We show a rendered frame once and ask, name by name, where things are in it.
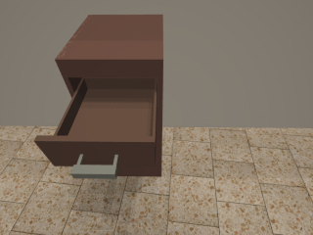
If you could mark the cabinet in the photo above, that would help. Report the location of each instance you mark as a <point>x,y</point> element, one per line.
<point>118,46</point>

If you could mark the handle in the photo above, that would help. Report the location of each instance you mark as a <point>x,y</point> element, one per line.
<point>95,171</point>

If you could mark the drawer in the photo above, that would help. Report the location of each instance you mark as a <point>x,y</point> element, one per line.
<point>107,116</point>

